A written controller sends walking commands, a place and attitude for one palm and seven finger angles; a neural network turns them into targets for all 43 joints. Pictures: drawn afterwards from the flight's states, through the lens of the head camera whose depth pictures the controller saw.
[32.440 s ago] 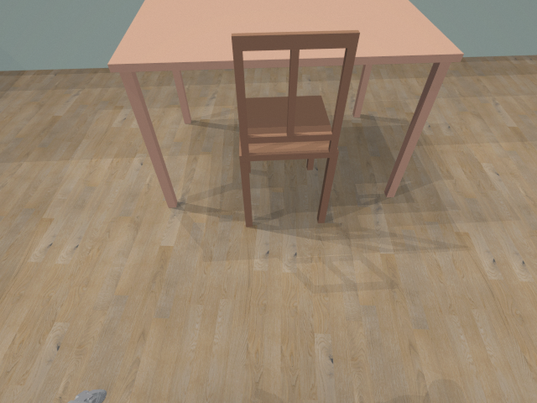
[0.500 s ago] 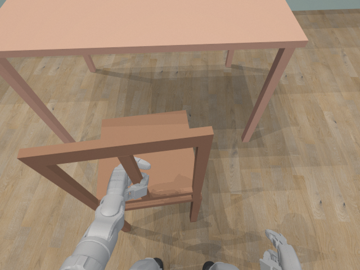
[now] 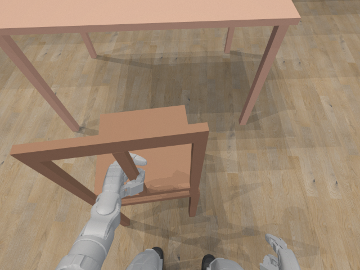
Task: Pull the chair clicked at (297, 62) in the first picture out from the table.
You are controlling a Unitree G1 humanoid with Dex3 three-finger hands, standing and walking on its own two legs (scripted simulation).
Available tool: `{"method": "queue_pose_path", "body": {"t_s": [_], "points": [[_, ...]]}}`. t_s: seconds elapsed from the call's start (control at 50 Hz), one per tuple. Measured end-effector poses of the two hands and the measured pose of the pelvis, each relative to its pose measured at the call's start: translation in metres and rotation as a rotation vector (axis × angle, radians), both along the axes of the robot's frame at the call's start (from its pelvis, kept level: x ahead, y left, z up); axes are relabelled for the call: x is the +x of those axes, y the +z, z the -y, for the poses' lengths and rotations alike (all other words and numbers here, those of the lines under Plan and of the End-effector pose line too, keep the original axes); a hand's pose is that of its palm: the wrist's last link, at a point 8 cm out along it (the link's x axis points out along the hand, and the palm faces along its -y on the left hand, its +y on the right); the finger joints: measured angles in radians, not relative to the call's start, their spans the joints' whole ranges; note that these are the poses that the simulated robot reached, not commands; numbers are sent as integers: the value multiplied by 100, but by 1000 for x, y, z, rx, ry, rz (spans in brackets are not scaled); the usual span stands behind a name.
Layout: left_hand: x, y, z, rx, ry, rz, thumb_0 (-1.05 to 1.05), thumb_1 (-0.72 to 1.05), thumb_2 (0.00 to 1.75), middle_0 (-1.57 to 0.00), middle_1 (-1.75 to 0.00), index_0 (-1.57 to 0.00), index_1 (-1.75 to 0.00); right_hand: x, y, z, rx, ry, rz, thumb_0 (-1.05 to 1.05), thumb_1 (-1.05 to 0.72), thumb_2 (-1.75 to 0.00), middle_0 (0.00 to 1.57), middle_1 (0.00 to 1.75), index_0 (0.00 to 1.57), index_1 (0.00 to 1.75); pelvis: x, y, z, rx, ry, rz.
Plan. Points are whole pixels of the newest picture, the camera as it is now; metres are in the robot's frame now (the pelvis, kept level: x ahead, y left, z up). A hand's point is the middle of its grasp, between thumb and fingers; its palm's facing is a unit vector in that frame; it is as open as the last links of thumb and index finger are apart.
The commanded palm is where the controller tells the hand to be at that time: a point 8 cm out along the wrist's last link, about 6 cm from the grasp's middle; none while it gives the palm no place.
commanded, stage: step backward, pulling the chair out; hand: left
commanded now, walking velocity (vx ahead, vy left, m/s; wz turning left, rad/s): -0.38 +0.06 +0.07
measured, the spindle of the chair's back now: (133, 174) +0.34 +0.14 -0.09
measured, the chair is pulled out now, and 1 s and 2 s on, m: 0.44 0.61 0.61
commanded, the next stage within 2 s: stop walking, hand still on the chair in 0.68 s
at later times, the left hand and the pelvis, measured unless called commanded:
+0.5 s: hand (140, 221) +0.22 +0.10 -0.07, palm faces +0.01 -0.99 -0.14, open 5.4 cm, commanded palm +0.19 +0.15 -0.06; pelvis -0.09 -0.02 +0.00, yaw +1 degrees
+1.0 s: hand (138, 258) +0.15 +0.10 -0.06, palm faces +0.00 -0.99 -0.13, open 5.5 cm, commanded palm +0.13 +0.15 -0.05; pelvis -0.14 -0.02 +0.00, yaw +1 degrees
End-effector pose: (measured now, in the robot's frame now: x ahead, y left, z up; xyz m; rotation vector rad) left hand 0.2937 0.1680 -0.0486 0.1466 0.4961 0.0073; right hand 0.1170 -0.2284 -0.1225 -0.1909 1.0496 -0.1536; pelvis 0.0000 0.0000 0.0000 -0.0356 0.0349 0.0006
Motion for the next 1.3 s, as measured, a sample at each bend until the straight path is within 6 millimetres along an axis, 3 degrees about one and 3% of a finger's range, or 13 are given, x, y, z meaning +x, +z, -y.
{"method": "queue_pose_path", "body": {"t_s": [0.18,0.3,0.44,0.52,0.66,0.74,0.88,0.98,1.12,1.3], "points": [[-34,0,5,-5,4,11,3,66,76,-23,-116,-49,-145,-32,2,25,-90,-34,36,1,-91,-90,20,30,20,30,-32,-7,-6,11,32,-18],[-57,0,4,-17,-11,0,4,68,75,-20,-118,-49,-145,-50,13,22,-106,1,21,1,-91,-90,20,29,20,30,-53,-1,-4,37,21,-14],[-83,1,10,0,23,-3,4,66,77,-23,-114,-49,-145,-71,1,14,6,21,19,1,-91,-90,20,29,20,30,-80,0,16,3,3,-1],[-96,2,15,1,40,-8,4,66,77,-24,-113,-49,-145,-87,0,22,6,-9,29,1,-91,-90,20,30,20,30,-95,-1,20,20,14,-2],[-119,1,17,-12,13,-8,3,67,75,-20,-116,-49,-145,-111,4,38,-97,-11,29,1,-91,-90,20,30,20,30,-118,-7,7,29,60,-7],[-134,2,15,-20,0,-16,3,68,75,-18,-117,-49,-145,-122,12,32,-107,1,22,1,-91,-90,20,29,20,30,-129,-3,4,50,41,2],[-156,3,15,-14,15,-26,4,67,76,-20,-114,-49,-145,-133,7,13,-16,16,43,1,-91,-90,20,29,20,30,-144,-2,14,34,27,25],[-165,3,17,-12,36,-37,5,66,77,-21,-112,-49,-145,-140,8,10,3,10,60,1,-91,-90,20,30,20,30,-146,0,17,40,22,32],[-165,5,16,-7,21,-55,6,65,77,-22,-112,-49,-145,-146,11,19,-38,-15,43,1,-91,-90,20,30,20,30,-133,4,10,41,20,39],[-163,5,14,-7,-17,-62,6,64,77,-21,-115,-49,-145,-123,17,16,-57,-17,73,1,-91,-90,20,29,20,30,-116,6,0,43,21,49]]}}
